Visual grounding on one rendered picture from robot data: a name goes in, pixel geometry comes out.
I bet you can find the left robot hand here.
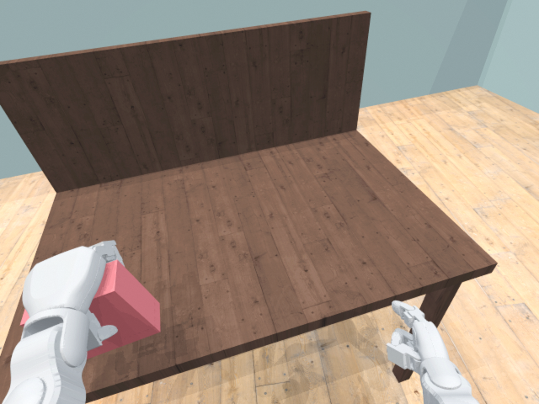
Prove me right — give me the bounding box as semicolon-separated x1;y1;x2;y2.
22;240;125;351

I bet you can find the sponge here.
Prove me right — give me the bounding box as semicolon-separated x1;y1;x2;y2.
20;259;160;359

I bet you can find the table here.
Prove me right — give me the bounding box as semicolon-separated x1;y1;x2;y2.
0;11;498;404

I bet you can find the robot left forearm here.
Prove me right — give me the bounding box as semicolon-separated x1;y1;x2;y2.
2;308;90;404

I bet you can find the robot right forearm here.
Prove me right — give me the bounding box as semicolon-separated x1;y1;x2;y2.
419;357;480;404

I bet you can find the right robot hand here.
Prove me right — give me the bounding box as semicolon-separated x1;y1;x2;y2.
387;300;450;374

